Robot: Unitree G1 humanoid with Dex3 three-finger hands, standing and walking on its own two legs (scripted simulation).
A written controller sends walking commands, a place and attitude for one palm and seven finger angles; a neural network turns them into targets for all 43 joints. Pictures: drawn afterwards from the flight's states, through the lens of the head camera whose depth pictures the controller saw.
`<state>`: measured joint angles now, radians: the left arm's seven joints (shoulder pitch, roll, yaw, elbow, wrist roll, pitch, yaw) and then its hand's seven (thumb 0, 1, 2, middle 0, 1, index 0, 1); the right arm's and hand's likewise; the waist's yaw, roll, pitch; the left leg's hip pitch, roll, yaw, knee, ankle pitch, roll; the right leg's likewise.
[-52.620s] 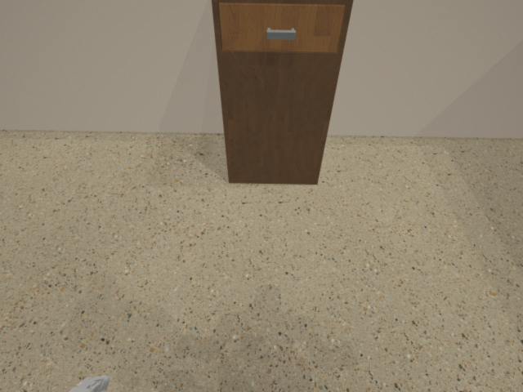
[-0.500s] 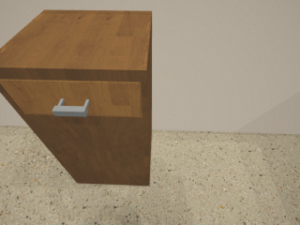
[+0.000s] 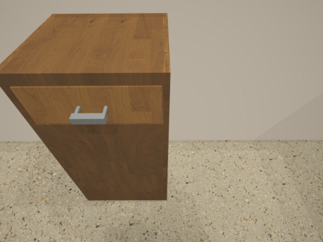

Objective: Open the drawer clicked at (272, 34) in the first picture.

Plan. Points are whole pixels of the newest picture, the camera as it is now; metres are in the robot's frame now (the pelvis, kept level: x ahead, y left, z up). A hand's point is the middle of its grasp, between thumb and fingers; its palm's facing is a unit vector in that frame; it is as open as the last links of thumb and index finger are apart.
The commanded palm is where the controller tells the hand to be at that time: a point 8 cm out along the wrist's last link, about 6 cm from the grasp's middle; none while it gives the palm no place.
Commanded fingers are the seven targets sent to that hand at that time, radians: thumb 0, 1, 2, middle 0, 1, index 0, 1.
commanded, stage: look again from close up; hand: left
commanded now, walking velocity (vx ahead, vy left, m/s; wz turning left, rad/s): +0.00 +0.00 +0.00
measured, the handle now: (90, 113) +0.46 +0.26 +0.04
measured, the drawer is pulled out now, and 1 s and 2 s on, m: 0.00 0.00 0.00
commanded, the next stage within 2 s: shuffle to correct the standing spot in 0.12 s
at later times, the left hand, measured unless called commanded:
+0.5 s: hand out of the picture -0.02 +0.18 -0.17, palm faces +0.03 -0.97 -0.23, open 7.4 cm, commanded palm none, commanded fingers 0.00 0.90 0.90 -0.20 -0.30 -0.20 -0.30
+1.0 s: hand out of the picture -0.10 +0.19 -0.17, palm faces +0.07 -0.98 -0.19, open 7.4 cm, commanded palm none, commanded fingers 0.00 0.90 0.90 -0.20 -0.30 -0.20 -0.30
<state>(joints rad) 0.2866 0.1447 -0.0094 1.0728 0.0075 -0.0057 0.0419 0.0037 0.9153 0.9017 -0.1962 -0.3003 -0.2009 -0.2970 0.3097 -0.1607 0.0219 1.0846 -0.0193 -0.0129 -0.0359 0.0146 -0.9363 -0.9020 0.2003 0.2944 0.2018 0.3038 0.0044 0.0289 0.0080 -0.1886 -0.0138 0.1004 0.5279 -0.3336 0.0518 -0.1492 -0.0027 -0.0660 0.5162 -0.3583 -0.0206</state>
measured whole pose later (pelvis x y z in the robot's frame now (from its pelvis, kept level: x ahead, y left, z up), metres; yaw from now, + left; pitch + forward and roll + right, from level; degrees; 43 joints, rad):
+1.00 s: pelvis -0.10 +0.02 +0.00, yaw +2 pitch -2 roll -1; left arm 0.37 0.18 0.00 0.97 0.02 0.02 0.03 0.00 0.91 0.90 -0.20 -0.30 -0.20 -0.30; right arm 0.28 -0.18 0.00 0.98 -0.02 0.03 0.00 0.00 -0.92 -0.90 0.20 0.29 0.20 0.30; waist 0.01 0.00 0.01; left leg -0.31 -0.03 0.07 0.51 -0.21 0.07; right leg -0.26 -0.02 -0.08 0.51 -0.24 -0.01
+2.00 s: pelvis -0.16 +0.02 +0.00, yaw +5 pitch -4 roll -1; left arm 0.46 0.11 0.04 1.09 0.03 0.05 0.04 0.00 0.91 0.90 -0.19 -0.30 -0.20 -0.30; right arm 0.28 -0.15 -0.04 1.06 -0.02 0.06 -0.01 0.01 -0.92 -0.90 0.20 0.29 0.20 0.30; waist 0.02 -0.01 -0.01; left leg -0.43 -0.06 0.04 0.90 -0.33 0.03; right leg -0.30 -0.02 -0.04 0.48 -0.18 -0.02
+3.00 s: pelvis -0.05 +0.04 -0.01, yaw +2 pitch +0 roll +0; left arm 0.35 0.17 0.05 1.06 0.02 0.00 0.00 0.00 0.92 0.90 -0.20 -0.30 -0.20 -0.30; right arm 0.22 -0.16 -0.02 0.95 -0.03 -0.05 -0.01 0.00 -0.91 -0.90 0.20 0.29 0.20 0.30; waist 0.02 -0.05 0.04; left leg -0.35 0.02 0.11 0.59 -0.24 0.05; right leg -0.36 -0.03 -0.05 1.08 -0.48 -0.04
